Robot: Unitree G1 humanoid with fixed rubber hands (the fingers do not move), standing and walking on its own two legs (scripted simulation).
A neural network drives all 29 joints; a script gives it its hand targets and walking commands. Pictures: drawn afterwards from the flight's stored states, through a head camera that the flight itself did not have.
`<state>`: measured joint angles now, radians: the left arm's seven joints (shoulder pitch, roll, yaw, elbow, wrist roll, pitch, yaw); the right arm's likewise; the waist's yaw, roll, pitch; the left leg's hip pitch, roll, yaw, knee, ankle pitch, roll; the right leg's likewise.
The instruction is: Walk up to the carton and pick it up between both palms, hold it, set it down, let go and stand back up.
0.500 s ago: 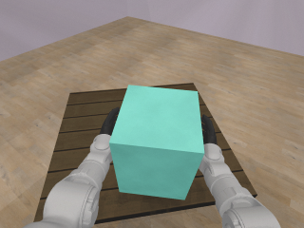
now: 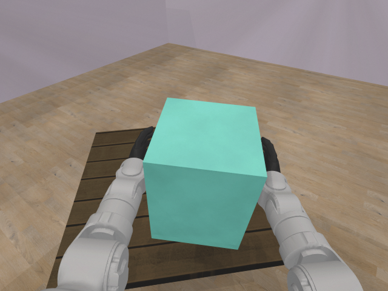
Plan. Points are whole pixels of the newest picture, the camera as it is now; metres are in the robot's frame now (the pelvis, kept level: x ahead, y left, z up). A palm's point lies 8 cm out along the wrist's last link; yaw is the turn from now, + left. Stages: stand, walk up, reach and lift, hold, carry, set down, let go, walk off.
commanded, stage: reach and lift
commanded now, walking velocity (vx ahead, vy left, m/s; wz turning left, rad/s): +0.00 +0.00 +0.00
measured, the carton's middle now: (202, 173) +0.38 -0.02 +0.10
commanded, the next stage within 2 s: hold in 1.40 s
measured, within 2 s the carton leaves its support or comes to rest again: neither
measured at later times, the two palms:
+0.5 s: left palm (121, 152) +0.38 +0.14 +0.17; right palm (261, 159) +0.36 -0.15 +0.15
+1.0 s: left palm (121, 148) +0.38 +0.14 +0.18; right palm (261, 154) +0.36 -0.15 +0.16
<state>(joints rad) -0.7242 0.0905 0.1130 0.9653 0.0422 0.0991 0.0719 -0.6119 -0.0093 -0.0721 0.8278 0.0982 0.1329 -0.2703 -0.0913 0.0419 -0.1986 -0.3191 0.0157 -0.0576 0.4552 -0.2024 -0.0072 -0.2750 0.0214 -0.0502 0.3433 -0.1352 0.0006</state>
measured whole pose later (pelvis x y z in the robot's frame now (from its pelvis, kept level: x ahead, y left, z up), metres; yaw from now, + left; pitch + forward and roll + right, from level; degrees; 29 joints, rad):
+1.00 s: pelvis +0.00 +0.00 +0.00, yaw +0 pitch -1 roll -2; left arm -0.66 0.02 0.21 0.48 0.19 0.52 0.04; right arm -0.64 -0.05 -0.02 0.66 0.18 0.32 -0.25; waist -0.07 0.00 -0.13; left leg -0.20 0.01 -0.06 0.41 -0.19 -0.01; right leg -0.14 0.02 -0.05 0.27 -0.12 0.00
